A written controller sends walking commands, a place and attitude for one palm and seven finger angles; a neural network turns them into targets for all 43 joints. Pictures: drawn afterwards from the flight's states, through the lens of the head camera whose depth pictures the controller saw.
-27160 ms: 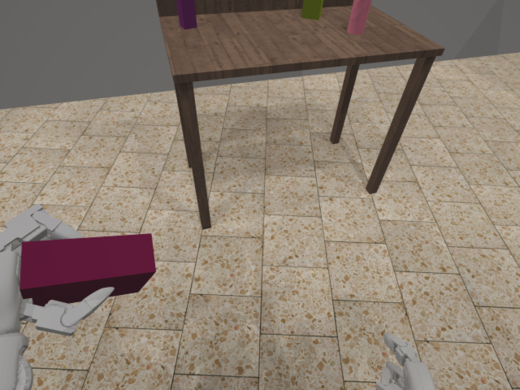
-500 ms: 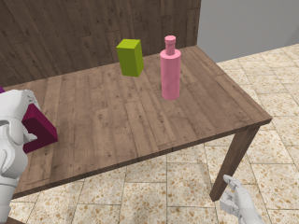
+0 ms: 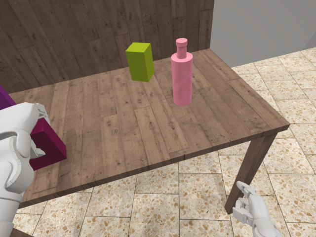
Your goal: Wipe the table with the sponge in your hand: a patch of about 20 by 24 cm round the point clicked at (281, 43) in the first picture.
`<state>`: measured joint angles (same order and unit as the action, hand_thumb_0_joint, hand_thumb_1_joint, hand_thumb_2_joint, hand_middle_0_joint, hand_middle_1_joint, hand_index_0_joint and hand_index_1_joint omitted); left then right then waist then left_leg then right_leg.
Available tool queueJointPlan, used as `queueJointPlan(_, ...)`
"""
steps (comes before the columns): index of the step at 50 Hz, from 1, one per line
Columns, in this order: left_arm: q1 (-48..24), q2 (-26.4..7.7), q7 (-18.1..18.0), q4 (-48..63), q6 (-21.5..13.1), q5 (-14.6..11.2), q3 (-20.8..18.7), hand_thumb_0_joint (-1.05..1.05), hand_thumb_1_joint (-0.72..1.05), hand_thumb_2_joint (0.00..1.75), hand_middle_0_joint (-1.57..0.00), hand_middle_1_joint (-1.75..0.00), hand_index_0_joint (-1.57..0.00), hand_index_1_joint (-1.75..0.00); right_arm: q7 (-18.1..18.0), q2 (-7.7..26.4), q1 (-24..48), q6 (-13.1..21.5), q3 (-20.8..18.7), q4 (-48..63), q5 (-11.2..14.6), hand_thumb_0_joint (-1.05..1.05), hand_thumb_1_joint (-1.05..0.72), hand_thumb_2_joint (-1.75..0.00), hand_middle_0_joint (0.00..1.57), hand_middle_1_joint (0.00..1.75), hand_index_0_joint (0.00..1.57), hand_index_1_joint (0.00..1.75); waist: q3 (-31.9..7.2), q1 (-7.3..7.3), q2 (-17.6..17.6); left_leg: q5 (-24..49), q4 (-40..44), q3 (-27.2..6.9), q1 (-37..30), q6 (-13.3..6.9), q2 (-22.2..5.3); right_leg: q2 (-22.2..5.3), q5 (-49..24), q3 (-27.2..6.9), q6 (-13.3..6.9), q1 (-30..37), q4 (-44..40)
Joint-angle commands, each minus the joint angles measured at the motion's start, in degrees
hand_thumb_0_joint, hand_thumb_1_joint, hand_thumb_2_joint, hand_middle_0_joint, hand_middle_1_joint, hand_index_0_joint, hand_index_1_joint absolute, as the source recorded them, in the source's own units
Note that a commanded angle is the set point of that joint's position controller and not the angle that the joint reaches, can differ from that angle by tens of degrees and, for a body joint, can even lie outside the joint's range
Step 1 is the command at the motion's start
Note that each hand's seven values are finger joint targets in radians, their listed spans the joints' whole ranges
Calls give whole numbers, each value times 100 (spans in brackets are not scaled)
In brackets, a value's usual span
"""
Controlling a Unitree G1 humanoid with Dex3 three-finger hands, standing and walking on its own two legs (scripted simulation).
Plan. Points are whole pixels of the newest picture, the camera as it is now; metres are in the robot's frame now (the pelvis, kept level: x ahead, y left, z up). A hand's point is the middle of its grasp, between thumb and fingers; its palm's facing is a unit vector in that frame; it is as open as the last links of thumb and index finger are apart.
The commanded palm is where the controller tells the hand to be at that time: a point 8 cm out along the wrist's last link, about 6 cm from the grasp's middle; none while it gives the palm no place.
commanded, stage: move the sponge above the wiping area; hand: left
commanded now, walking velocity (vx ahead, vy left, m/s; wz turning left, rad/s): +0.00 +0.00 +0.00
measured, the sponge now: (39, 151) +0.26 +0.36 +0.10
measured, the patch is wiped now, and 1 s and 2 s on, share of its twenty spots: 0.05 0.10 0.15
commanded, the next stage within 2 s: lower the sponge onto the table in 0.06 s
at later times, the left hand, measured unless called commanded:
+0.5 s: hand (50, 140) +0.27 +0.31 +0.13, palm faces -0.08 -0.04 -1.00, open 9.0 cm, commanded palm +0.24 +0.32 +0.22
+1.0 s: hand (46, 148) +0.26 +0.32 +0.12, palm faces -0.07 -0.01 -1.00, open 9.0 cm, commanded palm +0.24 +0.32 +0.20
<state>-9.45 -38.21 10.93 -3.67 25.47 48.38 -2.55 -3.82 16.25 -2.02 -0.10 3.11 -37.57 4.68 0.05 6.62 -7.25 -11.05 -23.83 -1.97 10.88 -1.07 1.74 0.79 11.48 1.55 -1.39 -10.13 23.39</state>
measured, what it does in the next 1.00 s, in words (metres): stands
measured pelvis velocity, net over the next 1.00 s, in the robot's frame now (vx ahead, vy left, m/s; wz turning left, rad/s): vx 0.01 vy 0.00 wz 0.01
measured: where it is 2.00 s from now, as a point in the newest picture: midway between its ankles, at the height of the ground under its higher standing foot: outside the picture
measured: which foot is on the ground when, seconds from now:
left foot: down 0.00-1.00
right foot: down 0.00-1.00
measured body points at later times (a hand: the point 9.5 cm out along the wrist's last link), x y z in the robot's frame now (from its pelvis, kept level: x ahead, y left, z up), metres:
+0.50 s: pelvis +0.00 +0.00 +0.00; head +0.00 -0.05 +0.45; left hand +0.27 +0.31 +0.19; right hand +0.24 -0.21 -0.09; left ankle +0.02 +0.11 -0.74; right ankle +0.01 -0.11 -0.74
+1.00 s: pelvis +0.01 +0.00 +0.00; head +0.01 -0.04 +0.45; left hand +0.25 +0.32 +0.18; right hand +0.25 -0.21 -0.09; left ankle +0.02 +0.11 -0.74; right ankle +0.01 -0.11 -0.74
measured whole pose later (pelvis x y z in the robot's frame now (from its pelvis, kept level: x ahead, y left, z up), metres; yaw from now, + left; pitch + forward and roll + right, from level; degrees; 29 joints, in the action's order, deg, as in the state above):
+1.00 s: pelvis +0.01 +0.00 +0.00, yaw +1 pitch -2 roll +0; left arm -2.2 -37.2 10.2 2.4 14.4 49.9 -1.1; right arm -5.9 16.4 -5.1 1.4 2.2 -37.0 3.4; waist 0.9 8.0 -5.7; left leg -12.6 -25.4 -2.8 10.4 -0.9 1.6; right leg 1.1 12.9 2.3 -1.8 -9.1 24.3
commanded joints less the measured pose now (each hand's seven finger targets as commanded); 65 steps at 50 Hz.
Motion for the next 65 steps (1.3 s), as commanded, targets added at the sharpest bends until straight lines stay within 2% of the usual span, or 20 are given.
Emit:
queueJointPlan(1,-1249,-1575,274,1748,-666,243,-556,0,10,130,-120,-160,-120,-160,-75,553,976,357,-175,1158,-89,0,-90,-90,20,30,20,30,-1408,-34,710,881,98,-85,-449,-212,37,-65,-683,-75,-123,355,-236)
queueJointPlan(3,-1915,-2089,27,2401,-1111,332,-1043,0,10,130,-120,-160,-120,-160,-187,468,876,481,-126,1239,-180,0,-90,-90,20,30,20,30,-1701,54,513,994,95,-100,-700,-238,68,-35,-499,-119,-200,426,-261)
queueJointPlan(6,-1845,-2188,-590,2397,-1501,315,-1524,0,10,130,-120,-160,-120,-160,-273,423,627,567,-222,1035,-245,0,-90,-90,20,30,20,30,-1511,178,-57,1273,218,-158,-862,-124,19,59,-529,-208,-308,348,-352)
queueJointPlan(7,-1931,-2462,-806,2342,-1450,304,-1859,0,10,130,-120,-160,-120,-160,-270,441,789,615,-215,988,-234,0,-90,-90,20,30,20,30,-1367,229,-398,1111,246,-210,-801,-79,30,127,-410,-507,-414,340,-441)
queueJointPlan(10,-2046,-1674,-1206,1319,-1069,120,-1349,0,10,130,-120,-160,-120,-160,-190,478,741,484,-303,733,-172,0,-90,-90,20,30,20,30,-1029,172,-331,1106,295,-56,-585,48,-27,22,-378,-313,-373,311,-567)
queueJointPlan(11,-1998,-1684,-1247,985,-881,94,-1330,0,10,130,-120,-160,-120,-160,-152,517,796,439,-313,647,-139,0,-90,-90,20,30,20,30,-984,183,-173,1078,305,-36,-491,75,-28,10,-373,-339,-356,341,-552)
queueJointPlan(12,-1957,-1623,-1212,789,-649,89,-1258,0,10,130,-120,-160,-120,-160,-112,532,1050,436,-279,672,-83,0,-90,-90,20,30,20,30,-880,196,-316,900,344,-23,-407,93,7,33,-245,-490,-399,336,-571)
queueJointPlan(17,-1484,-848,-485,708,-63,121,-236,0,10,130,-120,-160,-120,-160,-38,536,1324,354,-199,941,11,0,-90,-90,20,30,20,30,-1136,39,230,706,346,25,-252,-22,29,-34,-396,-194,-235,423,-405)
queueJointPlan(20,-1358,-900,-64,1283,-195,181,-23,0,10,130,-120,-160,-120,-160,-22,583,1151,363,-233,1069,-43,0,-90,-90,20,30,20,30,-1470,-10,441,865,228,-63,-411,-128,34,-56,-691,-72,-171,483,-284)
queueJointPlan(22,-1452,-1268,77,1779,-423,273,-288,0,10,130,-120,-160,-120,-160,-46,496,1215,440,-182,1201,-44,0,-90,-90,20,30,20,30,-1606,-20,535,873,144,-118,-519,-181,15,-8,-643,-195,-188,458,-232)
queueJointPlan(24,-1669,-1698,-11,1875,-768,373,-714,0,10,130,-120,-160,-120,-160,-118,504,896,469,-194,1102,-129,0,-90,-90,20,30,20,30,-1576,7,716,1010,133,-111,-590,-207,40,-17,-641,-122,-177,419,-239)
queueJointPlan(27,-1717,-2344,-412,2076,-1123,378,-1569,0,10,130,-120,-160,-120,-160,-177,522,880,511,-200,1048,-184,0,-90,-90,20,30,20,30,-1450,174,398,1115,145,-150,-664,-160,44,77,-649,-418,-310,419,-332)
queueJointPlan(32,-1640,-1765,-1075,1468,-879,193,-1437,0,10,130,-120,-160,-120,-160,-90,483,1009,399,-270,832,-141,0,-90,-90,20,30,20,30,-1079,243,-375,1242,200,-51,-573,23,36,70,-578,-559,-411,405,-481)
queueJointPlan(39,-673,-1106,-458,1066,-132,148,-585,0,10,130,-120,-160,-120,-160,28,609,1069,258,-274,913,-87,0,-90,-90,20,30,20,30,-1273,69,400,1202,103,76,-271,-84,41,-62,-1068,-172,-182,560,-231)
queueJointPlan(43,-989,-1368,-45,1655,-530,192,-541,0,10,130,-120,-160,-120,-160,-87,583,928,351,-221,1119,-115,0,-90,-90,20,30,20,30,-1424,-52,624,997,-7,-11,-419,-210,67,-60,-845,-144,-137,397,-246)
queueJointPlan(48,-1641,-1802,-455,2060,-1449,343,-1052,0,10,130,-120,-160,-120,-160,-302,473,551,540,-237,1049,-224,0,-90,-90,20,30,20,30,-1415,-33,157,989,29,-66,-749,-202,73,30,-457,-188,-262,200,-397)
queueJointPlan(50,-1362,-1396,-641,1216,-1455,241,-949,0,10,130,-120,-160,-120,-160,-295,532,482,487,-300,836,-184,0,-90,-90,20,30,20,30,-904,-94,278,868,70,-55,-592,-124,24,51,-399,-138,-246,-52,-508)
queueJointPlan(52,-1400,-1443,-758,968,-1332,187,-1085,0,10,130,-120,-160,-120,-160,-245,538,713,471,-290,802,-103,0,-90,-90,20,30,20,30,-723,-23,-16,611,148,-76,-454,-54,21,61,-181,-330,-313,-73,-543)
queueJointPlan(59,-1002,-1359,-849,1190,-920,391,-912,0,10,130,-120,-160,-120,-160,-65,561,773,357,-327,921,-162,0,-90,-90,20,30,20,30,-1677,117,14,1349,90,-16,-407,-57,43,0,-935,-132,-286,614,-184)
queueJointPlan(65,-197,-1202,-791,1566,-965,192,-993,0,10,130,-120,-160,-120,-160,12,574,688,303,-338,983,-197,0,-90,-90,20,30,20,30,-1261,108,440,1293,78,-52,-306,-112,-20,47,-953,-36,-212,361,-208)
